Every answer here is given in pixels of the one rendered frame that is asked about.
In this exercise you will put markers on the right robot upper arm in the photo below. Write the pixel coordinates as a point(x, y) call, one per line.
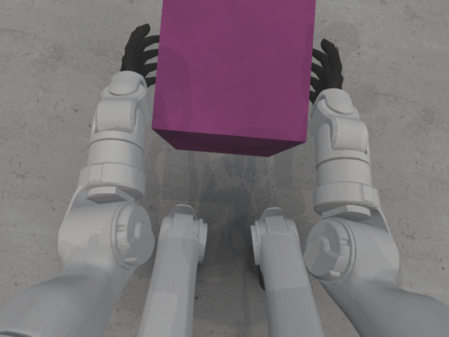
point(357, 265)

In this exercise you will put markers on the left robot hand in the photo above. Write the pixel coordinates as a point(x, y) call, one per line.
point(135, 57)

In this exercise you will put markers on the left robot upper arm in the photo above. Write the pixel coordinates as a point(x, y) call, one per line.
point(100, 247)

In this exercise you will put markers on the right robot shin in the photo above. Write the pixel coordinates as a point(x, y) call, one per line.
point(278, 212)

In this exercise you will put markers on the right robot hand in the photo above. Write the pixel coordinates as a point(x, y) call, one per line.
point(329, 73)

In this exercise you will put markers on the right robot forearm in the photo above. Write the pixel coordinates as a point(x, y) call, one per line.
point(344, 184)

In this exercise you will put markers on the left robot shin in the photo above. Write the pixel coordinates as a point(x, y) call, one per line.
point(168, 220)

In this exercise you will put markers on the left robot forearm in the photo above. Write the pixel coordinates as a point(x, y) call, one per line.
point(117, 145)

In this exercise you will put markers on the robot shin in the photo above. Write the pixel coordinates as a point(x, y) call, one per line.
point(278, 212)
point(168, 220)

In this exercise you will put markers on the carton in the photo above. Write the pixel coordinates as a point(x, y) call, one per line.
point(233, 76)

